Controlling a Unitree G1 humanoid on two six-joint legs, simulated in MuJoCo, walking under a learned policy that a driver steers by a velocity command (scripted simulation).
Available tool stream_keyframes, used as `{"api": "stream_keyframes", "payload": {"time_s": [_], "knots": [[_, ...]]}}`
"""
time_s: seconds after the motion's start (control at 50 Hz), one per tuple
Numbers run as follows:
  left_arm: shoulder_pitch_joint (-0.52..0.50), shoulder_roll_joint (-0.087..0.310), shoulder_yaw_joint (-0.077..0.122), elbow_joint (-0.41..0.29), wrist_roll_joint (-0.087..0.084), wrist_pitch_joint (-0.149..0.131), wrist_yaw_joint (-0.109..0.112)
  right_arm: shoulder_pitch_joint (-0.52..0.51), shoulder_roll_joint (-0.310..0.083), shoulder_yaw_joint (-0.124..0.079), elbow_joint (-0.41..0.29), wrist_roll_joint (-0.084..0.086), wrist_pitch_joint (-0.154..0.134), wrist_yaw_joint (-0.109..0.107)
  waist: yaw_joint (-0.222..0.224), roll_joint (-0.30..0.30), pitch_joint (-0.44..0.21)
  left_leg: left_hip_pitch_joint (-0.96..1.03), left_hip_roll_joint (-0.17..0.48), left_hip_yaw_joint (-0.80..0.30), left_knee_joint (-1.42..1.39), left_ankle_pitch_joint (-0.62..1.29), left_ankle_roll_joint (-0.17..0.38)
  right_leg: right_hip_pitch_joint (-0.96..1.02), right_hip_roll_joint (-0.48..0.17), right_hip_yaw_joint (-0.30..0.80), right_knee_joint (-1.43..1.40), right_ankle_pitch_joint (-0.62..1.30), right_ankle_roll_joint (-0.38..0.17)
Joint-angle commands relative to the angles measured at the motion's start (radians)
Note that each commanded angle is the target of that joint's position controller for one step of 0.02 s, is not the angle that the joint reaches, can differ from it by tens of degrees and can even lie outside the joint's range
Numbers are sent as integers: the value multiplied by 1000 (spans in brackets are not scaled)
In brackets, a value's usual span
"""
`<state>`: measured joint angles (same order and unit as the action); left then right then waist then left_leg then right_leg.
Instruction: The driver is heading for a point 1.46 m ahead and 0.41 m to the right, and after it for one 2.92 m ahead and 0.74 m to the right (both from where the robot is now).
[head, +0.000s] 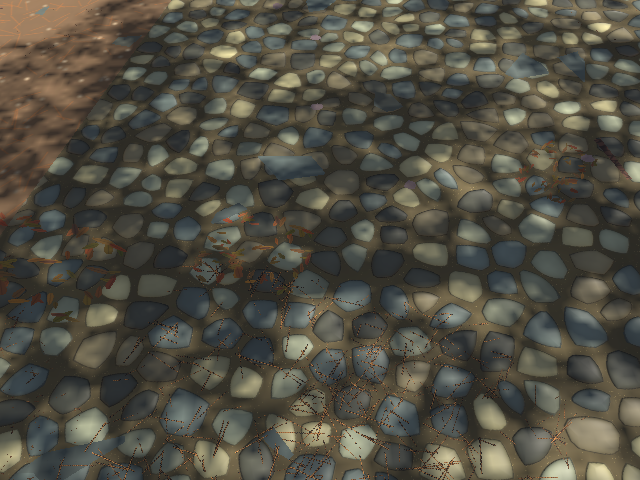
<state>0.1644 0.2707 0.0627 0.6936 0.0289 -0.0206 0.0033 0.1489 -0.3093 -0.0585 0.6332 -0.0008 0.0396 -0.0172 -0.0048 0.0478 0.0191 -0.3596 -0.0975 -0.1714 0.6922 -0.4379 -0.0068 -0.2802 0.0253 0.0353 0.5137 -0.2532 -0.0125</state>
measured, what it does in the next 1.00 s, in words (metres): steps on the spot: left foot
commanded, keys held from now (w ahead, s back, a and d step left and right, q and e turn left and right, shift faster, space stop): no key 0.76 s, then w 0.24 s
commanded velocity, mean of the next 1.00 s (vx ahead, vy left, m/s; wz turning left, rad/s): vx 0.05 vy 0.00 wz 0.06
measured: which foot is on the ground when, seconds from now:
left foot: up 0.00-0.20, down 0.22-0.98, up 1.00-1.00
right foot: down 0.00-1.00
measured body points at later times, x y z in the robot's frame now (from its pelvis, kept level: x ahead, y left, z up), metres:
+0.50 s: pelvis -0.01 +0.03 +0.00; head +0.00 +0.03 +0.45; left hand +0.11 +0.29 -0.12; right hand +0.13 -0.22 -0.11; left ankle -0.03 +0.15 -0.73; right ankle +0.01 -0.12 -0.73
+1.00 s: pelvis +0.03 +0.00 -0.01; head +0.04 -0.01 +0.44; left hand +0.10 +0.28 -0.13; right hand +0.08 -0.26 -0.14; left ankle -0.03 +0.15 -0.73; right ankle +0.03 -0.10 -0.74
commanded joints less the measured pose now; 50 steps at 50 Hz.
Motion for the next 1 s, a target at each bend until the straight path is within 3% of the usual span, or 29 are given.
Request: {"api": "stream_keyframes", "payload": {"time_s": [0.02,0.06,0.12,0.14,0.18,0.2,0.22,0.24,0.26,0.28,0.34,0.44,0.76,0.8,0.82,0.86,0.88,0.9,0.94,0.96,0.98,1.0], "knots": [[-46,147,29,-77,-3,-19,7,15,-159,-57,-53,3,-14,-10,-6,-211,-76,-100,49,18,279,-147,-62,116,-331,339,-192,350,-242],[-64,141,24,-70,-24,-17,11,32,-113,-48,-36,5,1,-10,-12,-183,-60,-112,71,16,300,-100,-88,125,-289,263,-165,383,-205],[-70,120,19,-60,-21,3,7,19,-24,-16,-28,6,-2,-1,1,-220,-79,3,92,111,68,-48,-97,124,-207,148,-130,454,-173],[-49,121,18,-53,-21,9,6,11,-22,-15,-26,10,-4,1,15,-235,-93,37,90,128,-12,-9,-96,140,-205,148,-119,466,-178],[-41,118,13,-45,-33,17,3,51,-30,-19,0,12,-6,5,-7,-228,-103,149,77,163,-266,197,-75,136,-191,140,-91,427,-158],[-7,109,9,-34,-36,13,1,52,-47,-20,4,3,-6,7,-1,-208,-101,216,85,143,-345,301,-53,109,-183,142,-94,369,-123],[21,100,3,-28,-24,1,-4,50,-93,-26,-10,-7,-6,2,15,-144,-114,293,150,66,-329,427,-23,54,-166,130,-81,270,-67],[50,89,-2,-31,-5,-13,-13,37,-154,-38,-10,-13,-3,-3,63,-6,-114,286,205,15,-257,493,28,20,-98,57,-62,151,-16],[23,72,-10,-25,1,-18,-13,28,-102,-29,0,-16,-6,5,47,59,-112,186,198,15,-265,324,66,86,-66,9,-65,56,27],[-24,94,-6,-25,0,-16,-12,16,-63,-18,-5,-19,-11,11,24,31,-70,144,181,17,-284,243,63,90,-61,4,-47,59,45],[-28,90,-5,-18,-12,-3,0,32,-63,-13,14,-20,-32,8,20,31,-21,107,165,27,-290,248,34,80,-66,8,-34,115,36],[-2,81,-5,20,-16,2,12,58,-45,-2,29,-16,-42,-1,18,7,-6,98,155,32,-285,243,32,84,-66,8,-37,117,46],[48,91,0,157,-25,10,36,97,-17,6,106,-9,-52,-4,17,-36,-11,127,126,68,-272,320,32,103,-71,11,-44,167,62],[67,79,-1,182,-30,14,39,126,-34,-1,129,-2,-45,-9,10,-5,-15,129,118,59,-304,52,55,75,-23,-45,1,-48,55],[57,76,-1,182,-35,12,39,137,-63,-11,132,3,-41,-11,-3,35,20,112,144,7,-345,-160,88,10,5,-78,59,-170,47],[5,63,-4,151,-46,-13,33,178,-111,-23,138,12,-47,-12,-31,143,106,101,293,-215,-478,-423,184,-148,7,-95,206,-223,23],[-20,61,-4,136,-54,-32,26,190,-121,-27,144,18,-56,-14,-37,161,150,71,352,-307,-517,-428,224,-180,-25,-56,258,-218,-1],[-19,63,-2,132,-62,-49,17,180,-116,-25,146,18,-67,-15,-26,165,167,85,378,-332,-523,-374,240,-212,-51,-32,272,-241,-26],[46,57,-3,159,-69,-77,-6,116,-99,-21,133,30,-73,-12,25,137,139,86,348,-241,-479,-234,207,-101,-63,-40,102,-217,-70],[147,60,4,211,-65,-84,-12,63,-93,-18,121,35,-70,-10,78,103,97,7,286,-144,-427,-149,167,103,-30,-75,-27,-62,-73],[242,82,17,261,-52,-84,-15,40,-61,-10,111,26,-72,-9,109,45,53,-64,214,-47,-302,-35,124,262,-27,-40,-50,14,-60],[360,160,37,285,-45,-87,-13,8,12,11,81,15,-81,-9,142,-187,10,-196,87,126,24,29,42,381,-213,272,-207,-161,-124]]}}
